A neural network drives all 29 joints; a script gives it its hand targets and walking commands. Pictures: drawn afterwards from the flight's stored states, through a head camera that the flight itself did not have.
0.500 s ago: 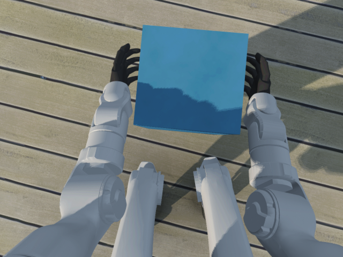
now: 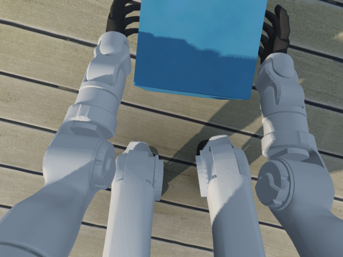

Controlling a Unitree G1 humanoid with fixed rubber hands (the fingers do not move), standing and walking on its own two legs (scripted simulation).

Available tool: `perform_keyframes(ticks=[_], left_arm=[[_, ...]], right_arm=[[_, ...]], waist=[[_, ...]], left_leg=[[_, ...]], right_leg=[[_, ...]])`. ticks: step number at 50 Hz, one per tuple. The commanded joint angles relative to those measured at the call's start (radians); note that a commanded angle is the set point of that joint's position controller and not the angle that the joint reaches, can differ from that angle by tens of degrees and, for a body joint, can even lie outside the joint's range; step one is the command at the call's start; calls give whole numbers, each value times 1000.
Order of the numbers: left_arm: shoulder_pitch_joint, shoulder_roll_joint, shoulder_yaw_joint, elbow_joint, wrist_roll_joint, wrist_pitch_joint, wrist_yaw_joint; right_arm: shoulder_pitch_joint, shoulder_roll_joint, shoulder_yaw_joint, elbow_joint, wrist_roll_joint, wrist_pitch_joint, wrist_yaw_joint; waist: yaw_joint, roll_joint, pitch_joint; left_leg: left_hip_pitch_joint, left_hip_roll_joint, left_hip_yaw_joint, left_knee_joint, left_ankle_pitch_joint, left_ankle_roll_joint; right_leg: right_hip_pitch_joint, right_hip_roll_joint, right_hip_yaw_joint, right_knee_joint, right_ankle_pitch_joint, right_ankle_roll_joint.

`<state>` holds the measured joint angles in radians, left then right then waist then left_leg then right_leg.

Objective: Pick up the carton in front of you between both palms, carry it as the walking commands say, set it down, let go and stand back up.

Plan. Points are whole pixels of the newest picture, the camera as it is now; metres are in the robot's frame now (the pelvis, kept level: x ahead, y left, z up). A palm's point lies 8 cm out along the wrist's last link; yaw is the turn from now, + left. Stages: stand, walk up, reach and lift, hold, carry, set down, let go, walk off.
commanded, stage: set down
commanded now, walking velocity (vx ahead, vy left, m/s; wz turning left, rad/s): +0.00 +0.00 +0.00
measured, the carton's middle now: (192, 50) +0.51 -0.06 -0.24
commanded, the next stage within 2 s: none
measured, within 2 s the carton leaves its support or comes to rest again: rests again in 0.52 s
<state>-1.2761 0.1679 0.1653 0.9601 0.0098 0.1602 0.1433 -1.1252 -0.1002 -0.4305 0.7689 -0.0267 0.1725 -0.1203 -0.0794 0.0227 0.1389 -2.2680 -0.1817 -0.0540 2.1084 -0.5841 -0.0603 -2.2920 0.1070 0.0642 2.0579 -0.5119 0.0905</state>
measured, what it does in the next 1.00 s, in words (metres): stands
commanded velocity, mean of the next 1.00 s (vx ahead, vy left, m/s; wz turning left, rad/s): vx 0.00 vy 0.00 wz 0.00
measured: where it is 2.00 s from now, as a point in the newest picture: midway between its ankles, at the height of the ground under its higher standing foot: (175, 186)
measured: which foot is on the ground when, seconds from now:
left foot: down 0.00-1.00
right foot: down 0.00-1.00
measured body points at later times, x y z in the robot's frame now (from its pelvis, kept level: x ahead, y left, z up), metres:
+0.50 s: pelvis +0.00 +0.00 -0.02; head +0.34 -0.01 +0.27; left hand +0.54 +0.10 -0.19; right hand +0.49 -0.20 -0.19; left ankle +0.10 +0.11 -0.36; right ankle +0.12 -0.13 -0.36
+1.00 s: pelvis -0.01 +0.00 -0.02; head +0.34 +0.00 +0.26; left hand +0.54 +0.10 -0.19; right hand +0.49 -0.20 -0.19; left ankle +0.10 +0.11 -0.36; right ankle +0.12 -0.13 -0.36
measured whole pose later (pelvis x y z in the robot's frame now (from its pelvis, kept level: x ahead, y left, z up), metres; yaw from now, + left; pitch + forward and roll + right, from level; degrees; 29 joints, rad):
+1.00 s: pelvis -0.01 +0.00 -0.02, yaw +0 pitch +37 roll -2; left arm -1.40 0.23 0.21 1.20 0.08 0.09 0.05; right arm -1.25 -0.17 -0.46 1.04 -0.10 0.09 -0.02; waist -0.08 0.03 0.24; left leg -2.27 -0.13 -0.02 2.21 -0.59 -0.02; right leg -2.28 0.06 0.04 2.15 -0.52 0.07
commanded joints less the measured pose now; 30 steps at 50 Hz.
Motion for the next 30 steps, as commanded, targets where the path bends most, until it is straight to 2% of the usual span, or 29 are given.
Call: perform_keyframes(ticks=[1, 8, 15, 30], left_arm=[[-567, -955, -376, -159, -86, -39, -192], [-496, -935, -306, -56, -47, -44, -217], [-516, -880, -256, -14, -29, -58, -232], [-534, -770, -220, 77, -32, -89, -242]], right_arm=[[-680, 840, 515, -110, 104, -24, 253], [-609, 835, 455, -10, 62, -23, 272], [-621, 781, 392, 38, 28, -39, 272], [-644, 680, 344, 115, 21, -82, 260]], waist=[[-49, 55, -1280], [-39, 49, -1098], [-45, 52, -1000], [-47, 50, -844]], left_leg=[[570, -2, 113, -173, 337, 31], [462, -1, 103, -149, 295, 44], [383, 0, 93, -136, 262, 52], [323, 9, 74, -105, 254, 66]], right_leg=[[667, 14, -168, -97, 371, -24], [579, 18, -153, -79, 338, -34], [521, 18, -145, -66, 309, -49], [460, 6, -127, -32, 296, -61]])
